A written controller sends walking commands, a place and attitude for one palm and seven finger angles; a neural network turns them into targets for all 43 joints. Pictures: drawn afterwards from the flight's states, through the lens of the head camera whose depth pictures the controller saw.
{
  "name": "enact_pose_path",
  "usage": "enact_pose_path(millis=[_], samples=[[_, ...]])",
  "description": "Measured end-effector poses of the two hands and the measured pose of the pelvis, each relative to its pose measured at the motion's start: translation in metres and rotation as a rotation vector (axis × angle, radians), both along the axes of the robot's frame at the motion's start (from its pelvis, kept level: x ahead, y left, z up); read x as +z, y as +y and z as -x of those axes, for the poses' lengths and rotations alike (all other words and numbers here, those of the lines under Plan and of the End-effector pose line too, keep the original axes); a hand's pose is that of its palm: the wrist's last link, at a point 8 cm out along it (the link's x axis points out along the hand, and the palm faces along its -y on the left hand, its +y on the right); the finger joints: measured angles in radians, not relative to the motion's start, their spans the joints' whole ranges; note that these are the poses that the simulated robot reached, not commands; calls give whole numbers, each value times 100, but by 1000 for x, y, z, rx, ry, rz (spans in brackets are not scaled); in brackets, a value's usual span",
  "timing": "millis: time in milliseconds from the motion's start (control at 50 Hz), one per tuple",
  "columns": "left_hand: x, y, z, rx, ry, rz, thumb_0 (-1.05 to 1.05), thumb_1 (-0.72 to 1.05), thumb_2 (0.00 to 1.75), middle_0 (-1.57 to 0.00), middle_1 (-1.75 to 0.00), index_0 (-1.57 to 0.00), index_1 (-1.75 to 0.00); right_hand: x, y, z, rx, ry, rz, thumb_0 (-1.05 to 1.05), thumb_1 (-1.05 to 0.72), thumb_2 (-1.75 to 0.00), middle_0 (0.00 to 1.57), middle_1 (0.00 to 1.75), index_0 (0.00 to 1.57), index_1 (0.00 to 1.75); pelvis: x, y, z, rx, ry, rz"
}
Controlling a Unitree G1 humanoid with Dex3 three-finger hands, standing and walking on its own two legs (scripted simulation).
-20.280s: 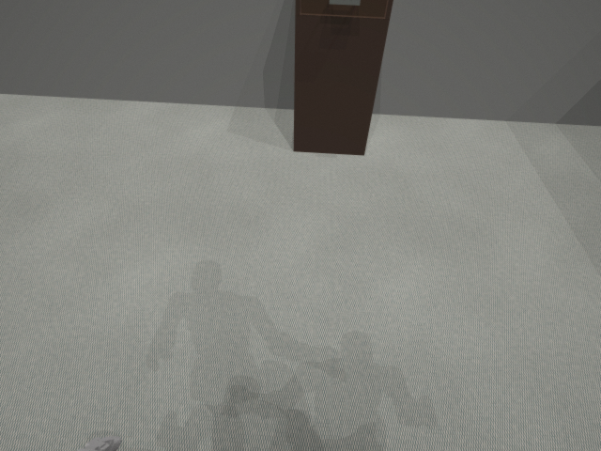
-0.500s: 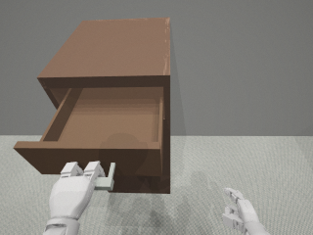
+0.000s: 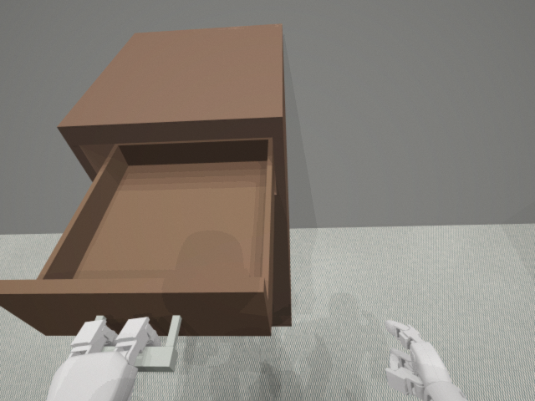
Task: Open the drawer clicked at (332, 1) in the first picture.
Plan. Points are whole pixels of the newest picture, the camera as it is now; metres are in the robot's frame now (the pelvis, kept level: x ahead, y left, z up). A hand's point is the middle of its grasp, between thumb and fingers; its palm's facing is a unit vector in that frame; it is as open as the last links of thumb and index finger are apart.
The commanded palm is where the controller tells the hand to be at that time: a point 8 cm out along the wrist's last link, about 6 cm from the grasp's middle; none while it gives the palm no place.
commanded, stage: open the thumb to release the handle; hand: left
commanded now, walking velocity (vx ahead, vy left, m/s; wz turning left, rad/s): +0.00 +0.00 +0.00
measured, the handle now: (131, 341) +0.18 +0.21 +0.05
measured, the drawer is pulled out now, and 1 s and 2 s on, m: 0.30 0.29 0.29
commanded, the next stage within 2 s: lift the hand off the handle in 0.58 s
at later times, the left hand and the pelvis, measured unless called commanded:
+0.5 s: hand (124, 377) +0.14 +0.21 +0.04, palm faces +0.03 -0.13 -0.99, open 10.6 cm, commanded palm +0.10 +0.21 +0.09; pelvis +0.00 +0.00 +0.00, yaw +1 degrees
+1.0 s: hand (128, 375) +0.14 +0.21 +0.03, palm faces +0.06 -0.12 -0.99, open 13.8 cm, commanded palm +0.11 +0.21 +0.09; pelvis -0.01 +0.00 +0.00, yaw +2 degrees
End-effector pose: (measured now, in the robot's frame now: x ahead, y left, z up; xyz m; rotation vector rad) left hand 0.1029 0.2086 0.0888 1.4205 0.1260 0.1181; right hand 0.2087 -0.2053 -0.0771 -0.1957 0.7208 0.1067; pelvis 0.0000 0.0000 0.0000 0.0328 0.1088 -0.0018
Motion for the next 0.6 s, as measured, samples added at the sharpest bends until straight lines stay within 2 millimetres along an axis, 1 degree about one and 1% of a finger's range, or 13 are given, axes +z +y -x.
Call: enact_pose_path(millis=[100, 180, 280, 360, 440, 540, 600], samples=[[-1, 0, 0, -6, -9, -6, 6, 68, 76, -29, -134, -42, -134, 0, -3, 0, 0, -6, 13, 2, -91, -90, 20, 30, 20, 30, -2, 1, 0, 3, 9, 2], [-2, 3, -6, -28, -38, -40, 4, 67, 77, -34, -135, -42, -134, -8, -2, 0, 0, 23, 38, 2, -91, -90, 20, 30, 20, 30, -3, 2, 2, 21, 6, 4], [-1, 1, -14, 8, -60, -18, 2, 57, 75, -38, -133, -41, -132, -14, 5, 0, -6, 46, 13, 2, -91, -90, 20, 30, 20, 30, -3, 1, 1, 28, 3, 1], [1, 1, -16, 26, -54, -12, 1, 40, 68, -39, -132, -39, -130, -13, 13, -1, 2, 42, -11, 2, -91, -90, 20, 30, 20, 30, -1, 0, 0, 25, -3, -2], [2, 1, -16, 19, -31, -19, 0, 18, 59, -39, -129, -37, -128, -9, 17, -3, 12, 29, -23, 2, -91, -90, 20, 30, 20, 30, 2, -3, 0, 22, -11, -2], [3, 1, -14, 13, -13, -15, 0, -13, 46, -36, -126, -35, -124, -3, 14, -6, 16, 11, -18, 2, -91, -90, 20, 30, 20, 30, 4, -5, 0, 21, -13, 0], [3, 1, -13, 5, -11, -13, 0, -27, 39, -35, -124, -34, -123, -1, 9, -7, 14, 8, 0, 2, -91, -90, 20, 30, 20, 30, 5, -5, 0, 21, -11, 0]])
